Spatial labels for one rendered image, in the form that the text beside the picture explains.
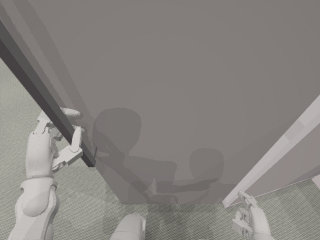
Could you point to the fridge door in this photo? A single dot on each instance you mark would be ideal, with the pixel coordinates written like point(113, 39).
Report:
point(182, 98)

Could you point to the robot left hand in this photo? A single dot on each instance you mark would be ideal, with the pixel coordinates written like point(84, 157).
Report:
point(41, 147)

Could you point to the left robot forearm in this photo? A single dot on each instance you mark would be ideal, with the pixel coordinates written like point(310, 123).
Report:
point(35, 210)

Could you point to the robot right hand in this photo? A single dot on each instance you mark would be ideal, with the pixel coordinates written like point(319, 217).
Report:
point(254, 221)

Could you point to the robot left thigh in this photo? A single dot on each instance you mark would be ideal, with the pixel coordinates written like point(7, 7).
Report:
point(131, 227)

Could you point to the handle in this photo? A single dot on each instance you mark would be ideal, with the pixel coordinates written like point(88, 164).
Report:
point(16, 61)

